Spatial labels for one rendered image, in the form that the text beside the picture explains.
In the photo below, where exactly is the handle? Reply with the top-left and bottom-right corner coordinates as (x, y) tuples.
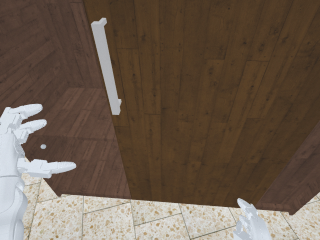
(91, 18), (122, 115)

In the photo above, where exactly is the wardrobe door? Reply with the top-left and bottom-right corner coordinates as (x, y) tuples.
(82, 0), (320, 208)
(258, 120), (320, 205)

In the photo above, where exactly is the left robot hand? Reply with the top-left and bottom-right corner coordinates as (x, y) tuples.
(0, 104), (76, 179)

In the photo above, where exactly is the right robot hand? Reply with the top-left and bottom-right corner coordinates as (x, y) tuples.
(233, 198), (272, 240)

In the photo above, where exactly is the left robot forearm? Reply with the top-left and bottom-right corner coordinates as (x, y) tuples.
(0, 175), (28, 240)

